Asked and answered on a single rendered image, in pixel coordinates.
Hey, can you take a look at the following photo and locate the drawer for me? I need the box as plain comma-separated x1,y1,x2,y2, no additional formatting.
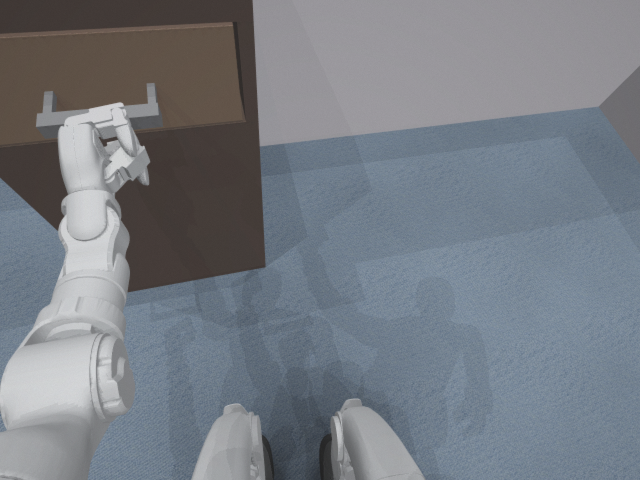
0,22,243,145

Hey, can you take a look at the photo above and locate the robot shin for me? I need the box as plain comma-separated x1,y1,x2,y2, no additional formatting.
331,399,362,480
211,404,265,480

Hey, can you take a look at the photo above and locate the cabinet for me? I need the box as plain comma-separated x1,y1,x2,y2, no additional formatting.
0,0,266,292

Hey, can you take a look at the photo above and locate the left robot forearm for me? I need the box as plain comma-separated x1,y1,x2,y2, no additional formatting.
0,189,130,429

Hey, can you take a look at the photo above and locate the handle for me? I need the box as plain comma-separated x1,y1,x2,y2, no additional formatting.
36,83,163,139

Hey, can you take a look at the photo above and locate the right robot shin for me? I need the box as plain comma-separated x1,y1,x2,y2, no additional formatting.
331,399,362,480

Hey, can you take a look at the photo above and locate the left robot upper arm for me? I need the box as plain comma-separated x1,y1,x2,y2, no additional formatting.
0,332,135,480

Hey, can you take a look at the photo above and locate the left robot shin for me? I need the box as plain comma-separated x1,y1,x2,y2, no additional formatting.
211,404,265,480

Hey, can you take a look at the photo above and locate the robot left hand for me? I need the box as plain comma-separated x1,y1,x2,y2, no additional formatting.
58,102,150,198

